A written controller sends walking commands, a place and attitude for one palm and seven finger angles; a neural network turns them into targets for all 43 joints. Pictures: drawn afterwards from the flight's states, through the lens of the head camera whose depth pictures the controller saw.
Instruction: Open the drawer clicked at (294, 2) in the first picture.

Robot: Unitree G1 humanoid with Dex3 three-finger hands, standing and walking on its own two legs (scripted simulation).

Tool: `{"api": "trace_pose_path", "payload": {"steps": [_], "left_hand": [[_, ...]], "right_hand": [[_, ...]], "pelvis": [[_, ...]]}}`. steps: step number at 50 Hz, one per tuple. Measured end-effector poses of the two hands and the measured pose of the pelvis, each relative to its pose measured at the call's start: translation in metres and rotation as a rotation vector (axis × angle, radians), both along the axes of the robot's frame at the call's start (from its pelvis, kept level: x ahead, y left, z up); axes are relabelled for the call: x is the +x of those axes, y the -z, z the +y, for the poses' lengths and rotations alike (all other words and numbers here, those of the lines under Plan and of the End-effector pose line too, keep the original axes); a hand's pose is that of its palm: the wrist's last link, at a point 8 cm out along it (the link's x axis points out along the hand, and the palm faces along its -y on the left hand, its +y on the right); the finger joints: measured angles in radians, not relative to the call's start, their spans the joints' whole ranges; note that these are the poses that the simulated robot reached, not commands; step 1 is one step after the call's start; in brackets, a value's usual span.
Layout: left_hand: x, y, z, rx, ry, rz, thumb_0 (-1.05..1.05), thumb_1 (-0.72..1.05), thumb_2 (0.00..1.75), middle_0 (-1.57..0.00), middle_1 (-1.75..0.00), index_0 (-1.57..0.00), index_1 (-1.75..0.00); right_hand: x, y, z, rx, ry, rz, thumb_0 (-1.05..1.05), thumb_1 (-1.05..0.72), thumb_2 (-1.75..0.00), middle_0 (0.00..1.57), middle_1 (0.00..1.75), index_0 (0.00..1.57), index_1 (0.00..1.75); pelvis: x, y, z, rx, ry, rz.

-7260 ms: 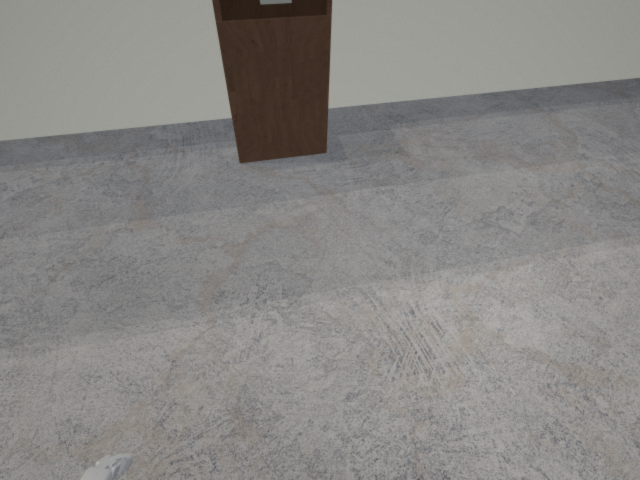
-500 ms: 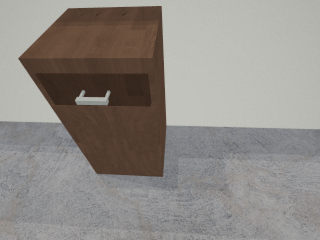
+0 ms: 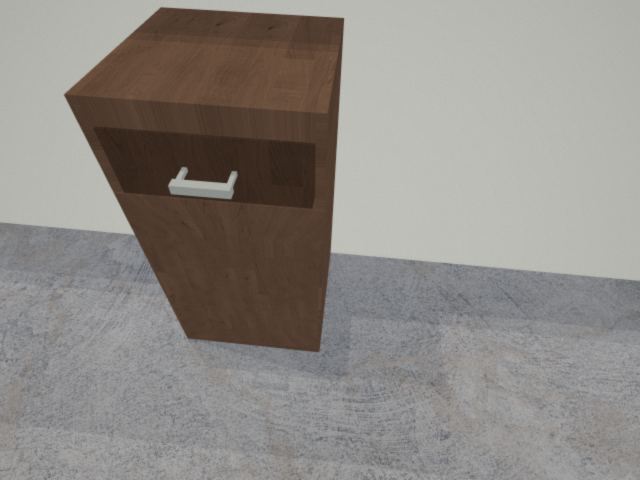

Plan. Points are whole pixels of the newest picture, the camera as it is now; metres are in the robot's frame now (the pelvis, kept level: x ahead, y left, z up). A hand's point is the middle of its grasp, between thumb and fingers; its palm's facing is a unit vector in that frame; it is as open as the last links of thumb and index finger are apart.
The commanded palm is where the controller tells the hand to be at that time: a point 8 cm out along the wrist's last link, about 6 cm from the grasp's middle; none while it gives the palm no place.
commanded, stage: come to a stop and stand still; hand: left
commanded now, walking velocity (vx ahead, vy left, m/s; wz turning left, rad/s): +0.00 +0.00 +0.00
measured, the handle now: (204, 181) +0.62 +0.27 -0.02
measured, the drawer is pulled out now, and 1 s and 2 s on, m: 0.00 0.00 0.00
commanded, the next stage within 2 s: look again from close up in 1.04 s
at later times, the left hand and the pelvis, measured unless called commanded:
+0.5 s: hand out of the picture +0.00 +0.18 -0.18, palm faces +0.05 -0.99 -0.16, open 7.4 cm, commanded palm none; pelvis +0.02 +0.03 +0.00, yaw +0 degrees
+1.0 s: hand out of the picture +0.02 +0.20 -0.18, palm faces +0.05 -0.99 -0.16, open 7.3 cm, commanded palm none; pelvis +0.04 +0.04 +0.00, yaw +0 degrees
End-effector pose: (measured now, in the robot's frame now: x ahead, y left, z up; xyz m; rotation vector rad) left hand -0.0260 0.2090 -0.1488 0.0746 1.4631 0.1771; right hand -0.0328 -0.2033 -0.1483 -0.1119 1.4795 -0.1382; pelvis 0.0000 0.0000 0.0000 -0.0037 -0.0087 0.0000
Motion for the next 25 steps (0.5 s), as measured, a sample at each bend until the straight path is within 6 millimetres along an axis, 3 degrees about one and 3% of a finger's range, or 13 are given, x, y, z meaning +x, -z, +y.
{"api": "trace_pose_path", "payload": {"steps": [11, 25], "left_hand": [[0.004, 0.002, 0.006, -0.018, 0.009, 0.009, 0.01, 0.91, 0.89, -0.20, -0.30, -0.20, -0.29], [0.025, 0.002, 0.023, -0.001, 0.023, 0.002, 0.01, 0.91, 0.89, -0.20, -0.30, -0.20, -0.29]], "right_hand": [[-0.010, -0.002, 0.019, 0.001, 0.016, 0.036, 0.00, -0.90, -0.90, 0.20, 0.30, 0.20, 0.30], [0.021, 0.000, 0.035, 0.007, 0.010, -0.008, 0.00, -0.90, -0.90, 0.20, 0.30, 0.20, 0.30]], "pelvis": [[0.008, 0.000, 0.015, 0.001, 0.001, 0.001], [0.025, 0.001, 0.027, -0.005, 0.002, 0.003]]}}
